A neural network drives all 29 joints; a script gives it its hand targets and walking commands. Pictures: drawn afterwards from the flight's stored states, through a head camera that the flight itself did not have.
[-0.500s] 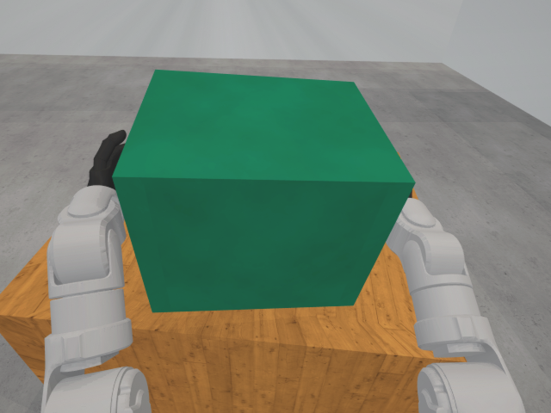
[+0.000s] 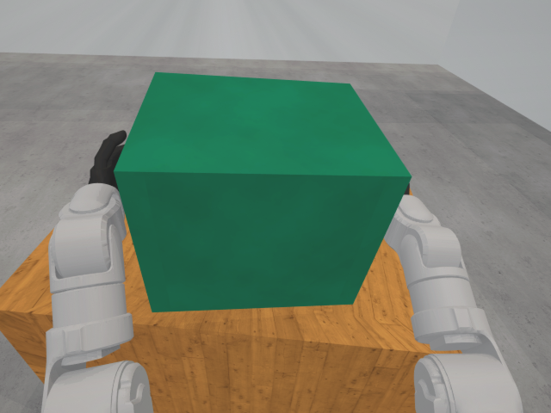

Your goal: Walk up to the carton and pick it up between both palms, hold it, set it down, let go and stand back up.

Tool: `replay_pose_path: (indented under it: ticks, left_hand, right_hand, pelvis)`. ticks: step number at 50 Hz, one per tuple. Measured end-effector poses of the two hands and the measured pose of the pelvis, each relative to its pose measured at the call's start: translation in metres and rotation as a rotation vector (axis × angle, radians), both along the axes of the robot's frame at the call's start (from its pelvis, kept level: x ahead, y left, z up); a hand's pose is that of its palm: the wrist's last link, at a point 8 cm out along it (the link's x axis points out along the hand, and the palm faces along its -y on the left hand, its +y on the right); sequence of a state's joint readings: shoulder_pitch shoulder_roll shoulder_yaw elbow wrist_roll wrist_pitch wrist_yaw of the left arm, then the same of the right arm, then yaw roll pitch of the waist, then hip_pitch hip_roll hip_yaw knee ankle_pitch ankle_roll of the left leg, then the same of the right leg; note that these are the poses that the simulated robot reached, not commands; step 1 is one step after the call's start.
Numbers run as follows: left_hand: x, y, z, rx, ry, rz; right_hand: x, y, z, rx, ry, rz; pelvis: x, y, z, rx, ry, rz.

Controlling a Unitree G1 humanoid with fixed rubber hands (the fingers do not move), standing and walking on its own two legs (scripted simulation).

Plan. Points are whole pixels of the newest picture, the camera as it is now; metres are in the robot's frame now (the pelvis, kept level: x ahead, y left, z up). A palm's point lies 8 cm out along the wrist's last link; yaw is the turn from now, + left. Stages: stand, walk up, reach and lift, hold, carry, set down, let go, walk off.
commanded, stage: hold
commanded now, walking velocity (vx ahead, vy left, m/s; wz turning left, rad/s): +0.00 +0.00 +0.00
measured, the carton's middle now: (256, 191) +0.39 +0.01 +0.19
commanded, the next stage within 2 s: none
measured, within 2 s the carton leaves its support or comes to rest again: neither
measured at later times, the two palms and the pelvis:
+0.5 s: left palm (109, 189) +0.35 +0.20 +0.22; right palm (393, 197) +0.36 -0.19 +0.20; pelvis +0.00 -0.01 +0.00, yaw +1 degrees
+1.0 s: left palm (108, 193) +0.35 +0.20 +0.21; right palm (389, 201) +0.36 -0.18 +0.19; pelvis +0.01 +0.00 +0.00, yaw +0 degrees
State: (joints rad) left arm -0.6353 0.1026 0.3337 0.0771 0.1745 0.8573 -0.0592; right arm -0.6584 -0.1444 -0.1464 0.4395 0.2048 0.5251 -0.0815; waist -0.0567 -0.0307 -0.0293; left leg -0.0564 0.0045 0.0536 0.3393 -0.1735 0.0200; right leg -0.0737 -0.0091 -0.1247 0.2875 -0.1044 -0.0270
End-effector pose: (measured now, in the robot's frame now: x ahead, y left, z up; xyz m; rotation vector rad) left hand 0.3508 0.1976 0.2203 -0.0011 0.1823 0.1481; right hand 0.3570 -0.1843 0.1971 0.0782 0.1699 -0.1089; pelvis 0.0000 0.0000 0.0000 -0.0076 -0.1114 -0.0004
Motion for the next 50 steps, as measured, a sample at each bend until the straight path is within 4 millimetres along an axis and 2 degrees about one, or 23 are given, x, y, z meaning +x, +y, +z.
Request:
replay_pose_path:
  ticks: [4, 11, 19, 27, 36, 44, 50]
  left_hand:
    - [0.002, -0.001, 0.001, 0.0, 0.001, -0.001]
    - [-0.002, -0.002, 0.01, 0.015, -0.043, 0.001]
    - [0.0, -0.002, -0.002, -0.008, 0.002, 0.0]
    - [-0.001, -0.002, 0.003, -0.006, -0.038, -0.002]
    - [0.006, 0.0, -0.004, 0.001, 0.009, 0.002]
    - [0.003, 0.001, 0.005, 0.017, -0.046, 0.0]
    - [0.003, 0.002, -0.005, -0.008, -0.01, -0.003]
  right_hand:
    - [0.001, 0.0, -0.004, 0.002, 0.001, 0.0]
    - [-0.002, -0.002, 0.002, 0.007, -0.043, 0.001]
    - [-0.001, -0.002, -0.003, -0.005, 0.004, 0.001]
    - [-0.001, -0.002, 0.006, -0.009, -0.036, -0.002]
    - [0.006, 0.0, -0.006, -0.006, 0.011, 0.004]
    - [0.004, 0.001, -0.001, 0.002, -0.044, 0.001]
    - [0.002, 0.002, -0.005, -0.012, -0.007, -0.004]
  pelvis:
    - [0.001, 0.0, 0.0, 0.002, 0.017, 0.002]
    - [0.003, -0.001, 0.0, -0.003, 0.002, 0.003]
    - [0.001, -0.004, 0.0, 0.002, 0.003, 0.005]
    - [0.002, -0.006, 0.0, 0.0, 0.012, 0.008]
    - [0.003, -0.005, 0.001, 0.003, 0.017, 0.007]
    - [0.009, -0.001, 0.001, -0.005, 0.018, 0.012]
    - [0.01, 0.001, 0.001, -0.004, -0.003, 0.006]
